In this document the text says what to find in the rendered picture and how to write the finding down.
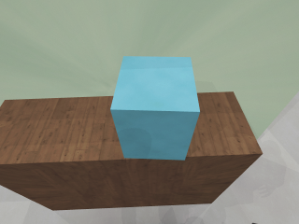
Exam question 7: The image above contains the carton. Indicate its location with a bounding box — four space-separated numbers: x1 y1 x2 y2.
110 56 200 161

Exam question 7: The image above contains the pedestal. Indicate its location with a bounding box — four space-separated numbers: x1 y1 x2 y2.
0 91 263 211

